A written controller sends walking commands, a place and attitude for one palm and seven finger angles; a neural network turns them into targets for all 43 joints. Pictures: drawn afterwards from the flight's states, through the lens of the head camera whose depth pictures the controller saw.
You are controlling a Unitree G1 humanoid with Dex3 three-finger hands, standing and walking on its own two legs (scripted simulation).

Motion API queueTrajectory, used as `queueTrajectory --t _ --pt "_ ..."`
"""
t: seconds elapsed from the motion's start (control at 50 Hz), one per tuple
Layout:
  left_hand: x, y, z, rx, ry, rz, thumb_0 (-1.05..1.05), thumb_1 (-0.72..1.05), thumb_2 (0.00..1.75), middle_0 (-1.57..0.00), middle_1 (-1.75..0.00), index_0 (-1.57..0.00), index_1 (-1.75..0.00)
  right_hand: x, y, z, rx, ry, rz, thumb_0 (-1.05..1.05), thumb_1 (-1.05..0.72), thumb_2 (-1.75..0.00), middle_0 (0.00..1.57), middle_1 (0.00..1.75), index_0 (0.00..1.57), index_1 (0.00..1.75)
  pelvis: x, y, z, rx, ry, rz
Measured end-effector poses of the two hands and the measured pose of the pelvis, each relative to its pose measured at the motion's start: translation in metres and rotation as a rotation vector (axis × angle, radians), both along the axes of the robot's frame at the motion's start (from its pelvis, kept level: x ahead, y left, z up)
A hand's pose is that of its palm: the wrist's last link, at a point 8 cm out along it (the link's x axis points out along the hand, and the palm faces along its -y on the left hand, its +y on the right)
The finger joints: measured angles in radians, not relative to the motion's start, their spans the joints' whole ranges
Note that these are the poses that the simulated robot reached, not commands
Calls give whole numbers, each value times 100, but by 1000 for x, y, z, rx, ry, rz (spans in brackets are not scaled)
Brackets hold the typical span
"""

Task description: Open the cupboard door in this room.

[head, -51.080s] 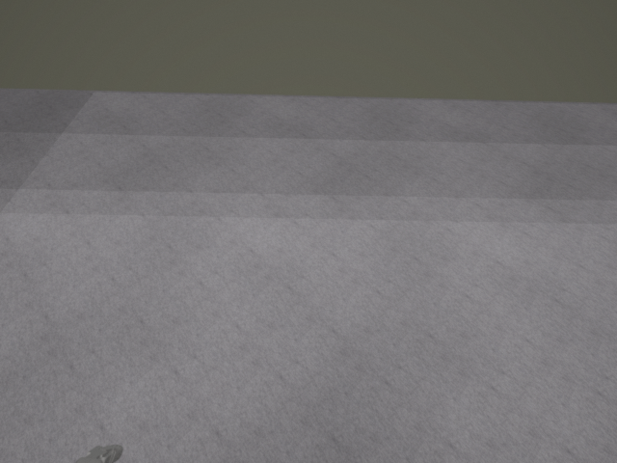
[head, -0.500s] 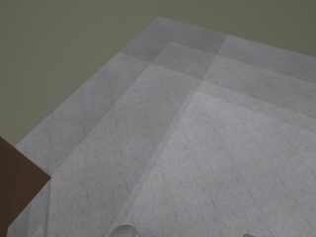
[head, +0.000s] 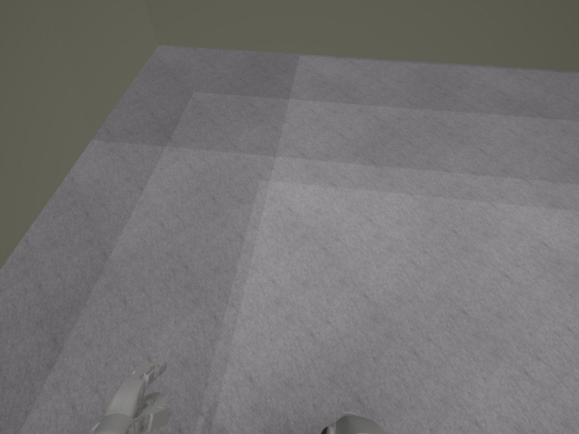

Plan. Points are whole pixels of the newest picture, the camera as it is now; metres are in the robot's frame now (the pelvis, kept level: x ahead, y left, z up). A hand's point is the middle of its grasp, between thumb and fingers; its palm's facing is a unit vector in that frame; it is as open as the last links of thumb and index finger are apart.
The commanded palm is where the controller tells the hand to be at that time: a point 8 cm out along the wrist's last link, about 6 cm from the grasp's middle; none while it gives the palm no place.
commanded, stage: walk to a spot facing it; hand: left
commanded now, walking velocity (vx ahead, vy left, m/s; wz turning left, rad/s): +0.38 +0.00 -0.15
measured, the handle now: out of the picture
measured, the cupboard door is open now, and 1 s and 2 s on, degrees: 42 42 42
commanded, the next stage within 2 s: turn to face it in 0.70 s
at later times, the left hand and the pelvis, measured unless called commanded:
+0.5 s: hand (193, 334) +0.29 +0.18 -0.15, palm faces -0.07 -0.98 -0.19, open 7.3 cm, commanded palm none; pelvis +0.23 -0.01 +0.02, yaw -6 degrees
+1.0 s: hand (243, 267) +0.44 +0.11 -0.18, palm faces +0.04 -0.99 -0.14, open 7.3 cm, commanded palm none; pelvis +0.46 -0.06 +0.00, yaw -1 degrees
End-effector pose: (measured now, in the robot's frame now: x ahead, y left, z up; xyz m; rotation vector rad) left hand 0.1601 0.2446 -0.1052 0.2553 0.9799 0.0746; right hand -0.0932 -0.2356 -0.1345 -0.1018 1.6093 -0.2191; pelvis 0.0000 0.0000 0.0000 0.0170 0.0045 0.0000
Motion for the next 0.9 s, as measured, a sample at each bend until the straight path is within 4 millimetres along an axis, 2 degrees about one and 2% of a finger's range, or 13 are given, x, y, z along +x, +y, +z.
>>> queueTrajectory --t 0.06,0.14,0.24,0.32,0.38,0.44,0.52,0.6,0.66,0.7,0.74,0.82,0.9 --pt "9 -14 0 -9 54 4 0 91 90 -20 -30 -20 -30 44 -10 6 -18 -48 -13 1 -91 -90 20 29 20 30 25 -4 10 -11 -1 -11" --pt "8 -28 -5 -46 158 27 0 92 90 -20 -30 -20 -30 124 -14 18 -32 -187 -4 1 -91 -90 20 29 20 30 61 -8 22 -9 12 -30" --pt "15 -11 -12 -46 235 87 -2 95 90 -21 -30 -21 -30 227 -6 24 -26 -334 48 1 -91 -90 20 29 20 30 111 -4 22 -22 7 -45" --pt "23 3 -30 -45 327 108 -1 94 90 -20 -30 -20 -30 299 2 16 -45 -447 76 1 -91 -90 20 29 20 30 156 7 7 -36 -2 -71" --pt "44 6 -32 -28 376 87 0 93 90 -20 -30 -20 -30 323 6 15 -45 -470 58 0 -91 -90 20 29 20 30 181 5 7 -10 -4 -90" --pt "82 -2 -22 -31 354 77 1 92 90 -20 -30 -20 -30 327 6 16 -35 -417 30 0 -92 -90 20 29 20 30 206 0 14 2 4 -95" --pt "145 -24 -7 -41 284 43 1 92 90 -20 -30 -20 -30 322 -7 13 -13 -299 -3 0 -93 -90 21 29 21 30 241 -12 21 2 12 -110" --pt "207 -51 -9 -29 213 2 1 91 90 -20 -30 -20 -30 320 -27 -2 16 -191 -53 0 -92 -90 21 29 21 30 281 -37 11 18 1 -117" --pt "236 -68 -14 -24 183 21 1 91 90 -20 -30 -20 -30 335 -44 -10 25 -120 -61 1 -92 -90 21 29 20 30 307 -51 5 5 -5 -109" --pt "244 -76 -12 -25 197 47 0 92 90 -20 -30 -20 -30 359 -54 -4 16 -117 -53 1 -91 -90 20 29 20 30 325 -57 10 -5 -2 -98" --pt "249 -79 -8 -17 225 71 0 94 90 -20 -30 -20 -30 393 -63 5 2 -149 -42 1 -91 -90 20 29 20 30 344 -63 18 -7 8 -88" --pt "253 -86 -9 -35 316 89 0 94 90 -20 -30 -20 -30 471 -71 19 -11 -249 -8 1 -91 -90 20 29 20 30 382 -70 26 -2 23 -68" --pt "256 -92 -19 -72 400 131 0 93 90 -20 -30 -20 -30 551 -67 21 -10 -331 61 1 -91 -90 20 29 20 30 419 -68 22 -14 13 -41"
